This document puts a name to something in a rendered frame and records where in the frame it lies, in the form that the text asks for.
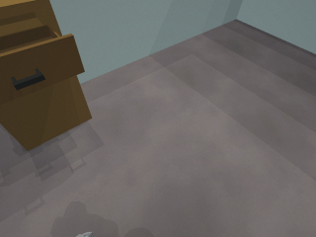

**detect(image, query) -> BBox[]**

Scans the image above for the drawer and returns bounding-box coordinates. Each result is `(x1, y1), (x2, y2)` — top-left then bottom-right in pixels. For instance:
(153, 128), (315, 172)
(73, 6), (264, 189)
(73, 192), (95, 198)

(0, 24), (85, 105)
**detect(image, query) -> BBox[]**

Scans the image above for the handle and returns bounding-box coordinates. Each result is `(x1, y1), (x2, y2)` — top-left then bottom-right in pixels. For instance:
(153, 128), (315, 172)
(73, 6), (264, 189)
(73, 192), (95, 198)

(11, 69), (45, 90)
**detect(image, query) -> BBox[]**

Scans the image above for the cabinet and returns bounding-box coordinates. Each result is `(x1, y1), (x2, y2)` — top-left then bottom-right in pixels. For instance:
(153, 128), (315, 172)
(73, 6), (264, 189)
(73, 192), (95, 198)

(0, 0), (92, 151)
